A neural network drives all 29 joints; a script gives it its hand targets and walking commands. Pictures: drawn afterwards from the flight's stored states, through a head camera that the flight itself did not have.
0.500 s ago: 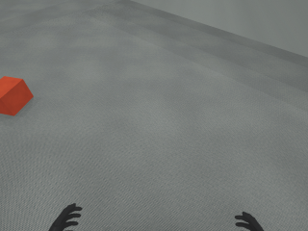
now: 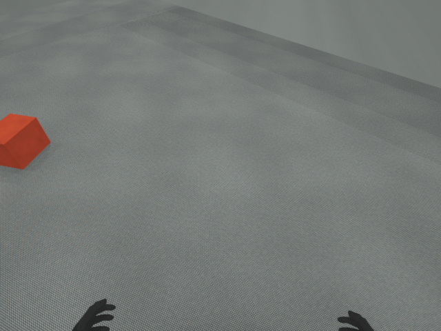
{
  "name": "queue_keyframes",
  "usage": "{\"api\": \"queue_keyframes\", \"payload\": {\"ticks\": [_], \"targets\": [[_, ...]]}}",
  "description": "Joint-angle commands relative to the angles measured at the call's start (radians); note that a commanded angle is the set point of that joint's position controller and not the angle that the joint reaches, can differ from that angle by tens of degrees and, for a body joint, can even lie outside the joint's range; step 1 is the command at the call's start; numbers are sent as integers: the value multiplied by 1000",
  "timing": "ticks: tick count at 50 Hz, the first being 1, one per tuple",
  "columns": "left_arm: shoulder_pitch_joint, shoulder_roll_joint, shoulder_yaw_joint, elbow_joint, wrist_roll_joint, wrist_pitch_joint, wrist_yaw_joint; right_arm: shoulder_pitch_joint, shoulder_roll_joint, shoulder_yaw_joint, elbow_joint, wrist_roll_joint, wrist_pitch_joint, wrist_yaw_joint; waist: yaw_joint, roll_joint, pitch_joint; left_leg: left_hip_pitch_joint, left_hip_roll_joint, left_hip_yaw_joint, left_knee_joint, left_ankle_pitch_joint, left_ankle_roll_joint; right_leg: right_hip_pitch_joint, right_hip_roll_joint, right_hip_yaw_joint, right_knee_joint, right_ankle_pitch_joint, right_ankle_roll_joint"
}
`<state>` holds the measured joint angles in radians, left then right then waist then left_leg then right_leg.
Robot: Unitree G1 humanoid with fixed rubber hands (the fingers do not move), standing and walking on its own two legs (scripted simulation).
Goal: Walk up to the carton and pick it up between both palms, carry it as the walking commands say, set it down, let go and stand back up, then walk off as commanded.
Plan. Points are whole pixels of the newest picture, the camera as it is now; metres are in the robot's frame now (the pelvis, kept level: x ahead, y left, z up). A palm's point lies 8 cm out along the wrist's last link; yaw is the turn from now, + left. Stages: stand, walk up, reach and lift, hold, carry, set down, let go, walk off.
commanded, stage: walk up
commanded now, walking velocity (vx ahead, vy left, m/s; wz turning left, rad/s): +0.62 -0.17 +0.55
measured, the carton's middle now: (16, 141) +1.31 +1.34 -0.65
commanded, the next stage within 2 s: none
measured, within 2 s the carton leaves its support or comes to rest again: neither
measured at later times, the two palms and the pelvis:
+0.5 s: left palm out of the picture +0.02 +0.32 -0.10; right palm out of the picture +0.10 -0.19 -0.06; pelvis -0.04 +0.05 +0.03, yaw +12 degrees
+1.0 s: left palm out of the picture -0.10 +0.35 -0.12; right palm (276, 319) +0.19 -0.09 -0.09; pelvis -0.01 +0.10 +0.00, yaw +26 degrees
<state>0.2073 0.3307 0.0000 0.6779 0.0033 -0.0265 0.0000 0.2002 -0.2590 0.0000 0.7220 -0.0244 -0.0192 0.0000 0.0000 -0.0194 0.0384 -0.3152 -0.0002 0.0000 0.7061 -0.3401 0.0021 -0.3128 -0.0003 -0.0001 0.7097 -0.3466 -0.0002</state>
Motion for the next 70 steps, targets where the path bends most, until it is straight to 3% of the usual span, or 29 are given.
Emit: {"api": "queue_keyframes", "payload": {"ticks": [1, 3, 6, 8, 12, 13, 14, 15, 18, 21, 26, 29, 30, 32, 34, 35, 36, 37, 40, 48, 51, 52, 53, 54, 55, 57, 59, 67, 70], "targets": [[-18, 104, 48, 25, -9, 15, 14, 29, -223, -31, -58, 20, 14, 31, 20, 59, -102, -96, 39, -185, -220, 25, 5, 179, -138, -22, -274, -186, -32], [0, 124, 77, 1, 9, 48, 34, -29, -135, -73, -64, 11, 51, 17, 45, -8, 36, -258, 34, -78, -2, 347, 10, 199, -234, 124, -256, 202, -73], [-2, 154, 91, 1, 13, 51, 34, 7, -115, -84, -67, 17, 68, 11, 30, -187, -70, -182, 11, 6, 378, -251, -33, 122, -440, 225, -298, 505, -222], [-28, 143, 85, -14, 28, 58, 38, -4, -130, -87, -65, 9, 77, 20, -6, -160, -64, -133, 21, 35, 380, -236, -40, 86, -423, 172, -298, 474, -172], [-36, 132, 96, 4, 32, 80, 35, 96, -98, -62, -14, 22, 62, 31, -45, -135, -84, 63, -8, 93, -124, 7, -29, 54, -284, -18, -142, 236, -28], [-15, 81, 84, -4, 32, 82, 31, 129, -162, -75, -4, 15, 55, 27, -47, 43, -89, 146, 101, -121, -218, 129, 26, -51, -201, -92, 68, 98, 7], [-49, 12, 66, -45, 27, 86, 28, 154, -279, -104, -21, 6, 54, 23, -69, 371, -56, 163, 346, -585, -351, 328, 139, -305, -34, -88, 320, -303, 72], [-133, 37, 83, -61, 14, 104, 36, 198, -308, -115, -20, 7, 58, 15, -114, 345, -24, 52, 364, -682, -438, 264, 175, -277, -28, 26, 402, -302, 68], [-142, 42, 75, -32, 21, 90, 23, 120, -224, -93, -3, 12, 57, -5, -68, 161, 10, 135, 243, -554, -447, 215, 144, -295, -44, 30, 413, -105, 64], [-104, 35, 75, -20, 23, 91, 16, 148, -211, -89, -2, 15, 40, -4, -68, 169, -97, 273, 197, -484, -398, 459, 116, -274, -29, 19, 375, -71, 68], [-141, 37, 75, -39, 22, 100, 13, 196, -223, -97, 6, 12, 40, -7, -98, 169, -140, 345, 195, -511, -401, 414, 124, -286, -17, 23, 291, -84, 69], [-137, 42, 71, -28, 22, 88, 12, 176, -228, -105, 4, 2, 52, 1, -112, 188, -131, 282, 160, -523, -441, 180, 164, -242, -3, 5, 229, -117, 64], [-76, 58, 60, -2, 18, 77, 11, 127, -236, -108, -21, -3, 68, 27, -95, 292, -177, 126, 84, -456, -525, -282, 143, -54, 9, -71, 127, -134, 72], [1, 52, 66, 19, 2, 65, 21, -37, -219, -103, -65, 1, 82, 42, -16, 317, -46, -261, -11, -376, -601, -280, 59, 287, 47, -151, -120, -165, 51], [285, 88, 82, 129, 1, 44, 40, -108, -182, -97, -86, 7, 67, 40, 126, 141, -97, -447, -92, -268, -436, -225, -26, 684, -11, -148, -427, -27, 1], [384, 163, 110, 172, 12, 37, 49, -64, -118, -75, -97, 7, 49, 43, 155, -189, -143, -567, -169, -199, -107, -262, -23, 781, -237, 110, -511, -161, -14], [339, 202, 116, 152, 30, 35, 63, -87, -49, -45, -132, 6, 29, 44, 128, -386, -75, -684, -103, -166, 248, -183, 16, 630, -526, 411, -543, -417, -31], [246, 206, 105, 119, 27, 30, 71, -181, -73, -58, -172, -12, 21, 50, 131, -256, -15, -757, -21, -121, 350, -123, -3, 511, -598, 488, -619, -528, -98], [36, 145, 87, 67, 34, -2, 47, -36, -127, -96, -104, -10, 35, 82, -1, -162, 35, -565, 36, -67, 500, 47, -34, 339, -433, 162, -604, -318, -103], [137, 178, 106, 76, 32, -17, 1, -105, -59, -53, -91, 20, 25, 92, 14, -228, 40, -196, 62, 112, 61, -8, -13, 238, -354, -120, -516, 31, -59], [116, 191, 109, 81, 22, -6, -6, 126, -91, -60, -12, -3, 1, 61, -89, -107, -143, 46, -22, 183, -86, -18, 28, 269, -305, -223, -109, 408, -47], [112, 137, 95, 61, 25, -9, -9, 301, -163, -83, 51, -10, -14, 46, -143, 77, -252, 265, -59, 73, -112, -29, 75, 160, -217, -238, 235, 383, -22], [70, 52, 67, 0, 32, -17, -21, 405, -296, -112, 69, -4, -21, 33, -173, 421, -197, 359, 174, -414, -301, -236, 131, -192, -75, -186, 462, -168, 18], [-8, 45, 64, -57, 30, -16, -29, 445, -382, -123, 57, 4, -15, 28, -185, 510, -136, 304, 310, -834, -512, -480, 163, -403, -16, -49, 593, -327, 18], [-76, 72, 72, -64, 33, -17, -32, 407, -334, -111, 53, 12, 0, 20, -160, 334, -50, 227, 289, -848, -548, -555, 178, -415, -60, 21, 609, -267, 3], [-26, 37, 57, -18, 35, -29, -40, 257, -220, -85, 28, 14, -3, 6, -79, 199, -37, 207, 238, -676, -477, -241, 162, -371, -95, 8, 512, -134, 13], [21, 29, 57, 17, 32, -20, -44, 210, -176, -82, 15, 10, -23, -2, -49, 202, -70, 139, 184, -545, -466, -72, 142, -241, -91, -11, 390, -104, 28], [-93, -5, 42, 6, 10, -12, -43, 170, -206, -95, 18, -1, -14, 9, -52, 184, -3, -8, 152, -417, -489, 16, 169, 2, -30, -94, -137, -8, 53], [112, 29, 66, 97, 1, -38, -22, 116, -173, -86, 3, 4, -26, 12, 44, 79, -178, -160, 76, -317, -244, 151, 113, 449, -102, -42, -374, 188, 19]]}}
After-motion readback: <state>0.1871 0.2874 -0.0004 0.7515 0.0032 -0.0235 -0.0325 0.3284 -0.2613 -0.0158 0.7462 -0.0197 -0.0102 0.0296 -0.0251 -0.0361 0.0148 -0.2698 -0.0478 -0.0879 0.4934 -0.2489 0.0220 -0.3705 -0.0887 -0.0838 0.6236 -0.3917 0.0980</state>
